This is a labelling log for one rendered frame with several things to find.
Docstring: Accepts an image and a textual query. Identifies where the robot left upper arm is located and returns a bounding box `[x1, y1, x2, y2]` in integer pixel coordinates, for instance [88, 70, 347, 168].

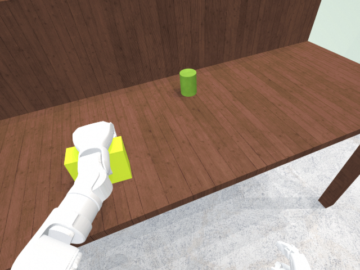
[17, 235, 83, 270]

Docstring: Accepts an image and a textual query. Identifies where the table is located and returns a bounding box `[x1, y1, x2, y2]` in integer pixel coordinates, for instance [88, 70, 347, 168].
[0, 0, 360, 270]

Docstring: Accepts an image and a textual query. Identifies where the robot left hand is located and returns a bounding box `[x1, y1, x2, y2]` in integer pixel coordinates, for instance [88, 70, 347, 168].
[73, 121, 117, 175]

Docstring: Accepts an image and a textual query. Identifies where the robot right hand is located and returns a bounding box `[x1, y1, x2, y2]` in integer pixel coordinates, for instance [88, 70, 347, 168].
[271, 241, 312, 270]

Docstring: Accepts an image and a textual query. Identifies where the sponge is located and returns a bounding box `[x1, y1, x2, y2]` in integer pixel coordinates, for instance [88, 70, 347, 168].
[64, 136, 132, 184]

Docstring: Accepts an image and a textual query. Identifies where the left robot forearm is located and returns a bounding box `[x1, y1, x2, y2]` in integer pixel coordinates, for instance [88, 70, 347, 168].
[11, 145, 113, 270]

